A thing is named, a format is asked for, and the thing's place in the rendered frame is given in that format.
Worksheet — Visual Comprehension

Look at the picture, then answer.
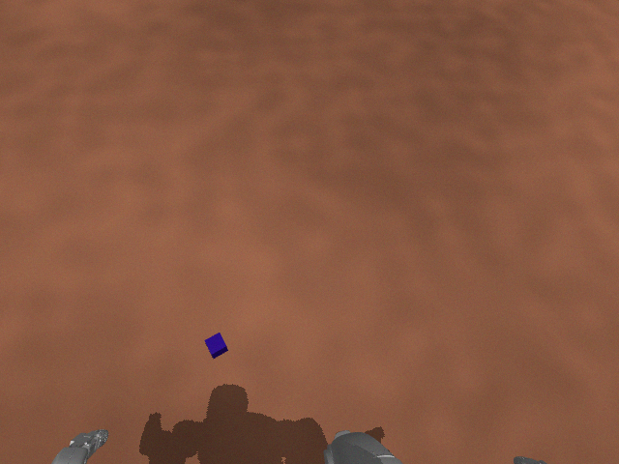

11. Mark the left robot hand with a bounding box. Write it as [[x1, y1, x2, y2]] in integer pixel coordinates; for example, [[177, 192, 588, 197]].
[[51, 429, 108, 464]]

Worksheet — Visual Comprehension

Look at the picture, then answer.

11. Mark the cube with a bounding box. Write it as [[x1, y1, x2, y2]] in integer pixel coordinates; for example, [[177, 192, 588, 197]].
[[204, 333, 228, 359]]

